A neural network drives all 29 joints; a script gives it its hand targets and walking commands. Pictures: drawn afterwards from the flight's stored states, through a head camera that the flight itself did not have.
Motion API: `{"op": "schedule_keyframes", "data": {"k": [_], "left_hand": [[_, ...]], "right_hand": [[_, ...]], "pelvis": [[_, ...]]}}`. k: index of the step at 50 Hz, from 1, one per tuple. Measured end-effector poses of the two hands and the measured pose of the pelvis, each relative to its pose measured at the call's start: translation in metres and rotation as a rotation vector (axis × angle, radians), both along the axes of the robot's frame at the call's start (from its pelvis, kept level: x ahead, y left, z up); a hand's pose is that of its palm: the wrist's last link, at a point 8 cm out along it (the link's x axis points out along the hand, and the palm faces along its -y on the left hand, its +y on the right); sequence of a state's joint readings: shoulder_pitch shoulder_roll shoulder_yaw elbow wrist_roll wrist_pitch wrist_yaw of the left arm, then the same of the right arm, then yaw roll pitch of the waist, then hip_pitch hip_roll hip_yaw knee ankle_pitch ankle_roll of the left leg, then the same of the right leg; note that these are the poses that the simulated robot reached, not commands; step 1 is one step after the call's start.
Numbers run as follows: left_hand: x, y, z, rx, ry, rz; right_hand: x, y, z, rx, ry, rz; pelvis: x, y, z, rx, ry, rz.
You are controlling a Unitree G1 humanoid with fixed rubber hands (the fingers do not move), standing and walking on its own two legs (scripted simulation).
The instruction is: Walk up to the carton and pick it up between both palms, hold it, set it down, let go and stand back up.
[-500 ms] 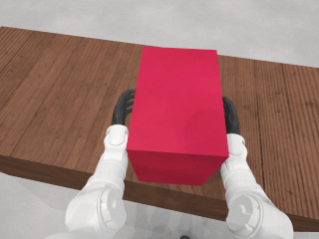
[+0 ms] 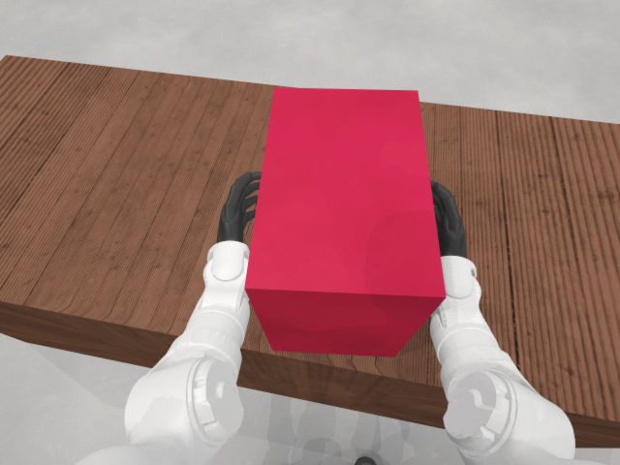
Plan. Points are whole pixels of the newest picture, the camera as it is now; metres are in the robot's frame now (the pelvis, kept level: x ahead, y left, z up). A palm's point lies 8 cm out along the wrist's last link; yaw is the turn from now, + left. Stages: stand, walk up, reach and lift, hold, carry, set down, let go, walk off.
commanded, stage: reach and lift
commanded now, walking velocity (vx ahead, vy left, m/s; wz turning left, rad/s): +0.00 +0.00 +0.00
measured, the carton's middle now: (338, 232) +0.44 -0.01 -0.03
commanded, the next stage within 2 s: none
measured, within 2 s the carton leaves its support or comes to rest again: leaves its support in 1.08 s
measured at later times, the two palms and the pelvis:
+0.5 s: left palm (233, 235) +0.41 +0.13 +0.01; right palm (447, 244) +0.39 -0.15 +0.01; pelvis -0.01 +0.00 +0.00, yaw +0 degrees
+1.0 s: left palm (232, 238) +0.41 +0.13 +0.01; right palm (446, 246) +0.39 -0.15 +0.01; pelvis +0.00 +0.00 -0.01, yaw +0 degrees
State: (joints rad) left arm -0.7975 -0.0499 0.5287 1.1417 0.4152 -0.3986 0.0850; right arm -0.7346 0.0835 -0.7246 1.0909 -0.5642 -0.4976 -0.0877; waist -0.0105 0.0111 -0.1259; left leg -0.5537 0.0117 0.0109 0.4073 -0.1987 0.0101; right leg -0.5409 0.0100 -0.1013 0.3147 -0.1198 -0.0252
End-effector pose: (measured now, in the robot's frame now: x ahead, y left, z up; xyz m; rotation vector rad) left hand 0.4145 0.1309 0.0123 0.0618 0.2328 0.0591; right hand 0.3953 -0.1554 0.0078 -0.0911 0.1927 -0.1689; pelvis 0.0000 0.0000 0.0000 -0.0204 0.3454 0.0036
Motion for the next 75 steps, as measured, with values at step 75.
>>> {"op": "schedule_keyframes", "data": {"k": [75], "left_hand": [[-0.025,0.005,0.128,-0.011,-0.063,0.025]], "right_hand": [[-0.022,0.007,0.117,0.109,-0.052,0.002]], "pelvis": [[-0.023,0.002,0.004,0.001,-0.236,0.016]]}}
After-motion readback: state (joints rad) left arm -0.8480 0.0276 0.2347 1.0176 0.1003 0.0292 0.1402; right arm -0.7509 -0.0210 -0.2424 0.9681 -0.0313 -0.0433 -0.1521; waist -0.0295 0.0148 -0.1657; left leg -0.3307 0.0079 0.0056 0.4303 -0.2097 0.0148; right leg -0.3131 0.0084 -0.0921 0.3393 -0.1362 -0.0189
